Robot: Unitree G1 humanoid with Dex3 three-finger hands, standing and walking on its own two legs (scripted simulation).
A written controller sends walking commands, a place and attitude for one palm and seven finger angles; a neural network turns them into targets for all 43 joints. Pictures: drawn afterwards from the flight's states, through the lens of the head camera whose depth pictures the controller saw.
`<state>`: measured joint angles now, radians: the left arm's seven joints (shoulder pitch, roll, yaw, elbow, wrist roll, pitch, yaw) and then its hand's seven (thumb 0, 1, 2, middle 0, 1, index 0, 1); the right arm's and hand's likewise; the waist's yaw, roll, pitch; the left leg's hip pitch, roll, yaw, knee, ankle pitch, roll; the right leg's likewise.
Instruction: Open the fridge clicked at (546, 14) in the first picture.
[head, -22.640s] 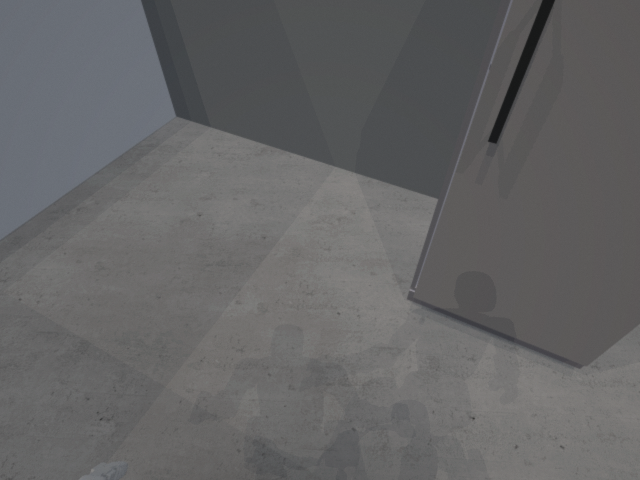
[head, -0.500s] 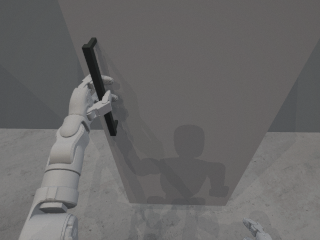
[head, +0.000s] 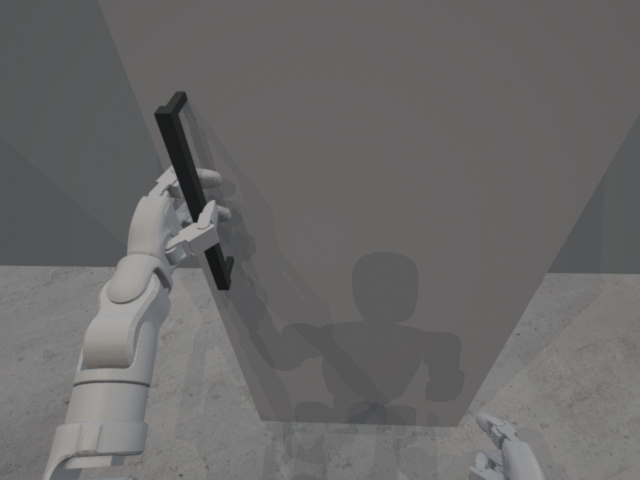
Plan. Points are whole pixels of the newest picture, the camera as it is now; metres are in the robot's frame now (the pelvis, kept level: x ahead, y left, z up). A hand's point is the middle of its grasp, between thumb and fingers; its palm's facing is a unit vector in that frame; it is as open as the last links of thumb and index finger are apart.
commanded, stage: pull the door a little, standing still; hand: left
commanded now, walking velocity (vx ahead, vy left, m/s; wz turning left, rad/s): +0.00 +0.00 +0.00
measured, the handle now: (204, 206) +0.42 +0.17 +0.16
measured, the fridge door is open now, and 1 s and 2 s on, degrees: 0 17 51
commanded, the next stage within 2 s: walk backward, drawing the door open in 0.22 s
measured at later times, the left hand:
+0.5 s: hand (202, 280) +0.28 +0.13 +0.17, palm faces +0.04 -0.97 -0.25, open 6.1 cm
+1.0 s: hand (214, 325) +0.23 +0.11 +0.16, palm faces +0.31 -0.92 -0.26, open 6.0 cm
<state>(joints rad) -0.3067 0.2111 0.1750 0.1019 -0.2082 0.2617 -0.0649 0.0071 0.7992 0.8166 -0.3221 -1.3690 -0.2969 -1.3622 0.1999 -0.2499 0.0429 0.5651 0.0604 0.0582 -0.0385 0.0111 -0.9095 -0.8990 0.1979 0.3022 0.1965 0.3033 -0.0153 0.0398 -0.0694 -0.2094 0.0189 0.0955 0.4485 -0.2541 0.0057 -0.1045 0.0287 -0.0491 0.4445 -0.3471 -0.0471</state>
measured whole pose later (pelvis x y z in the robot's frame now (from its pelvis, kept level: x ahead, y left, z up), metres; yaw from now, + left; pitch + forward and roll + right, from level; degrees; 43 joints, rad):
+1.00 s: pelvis +0.01 -0.08 -0.01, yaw +7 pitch -1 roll +1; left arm 0.35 0.24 0.13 -0.54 -0.05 -0.12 0.12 -0.06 0.67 0.80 -0.46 -1.40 -0.31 -1.40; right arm 0.14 -0.18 -0.01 0.54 -0.03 0.01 -0.07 0.01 -0.91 -0.90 0.20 0.30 0.20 0.30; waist -0.02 0.02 0.11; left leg -0.27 -0.01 0.02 0.49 -0.20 0.01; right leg -0.44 0.08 -0.05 1.08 -0.48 0.05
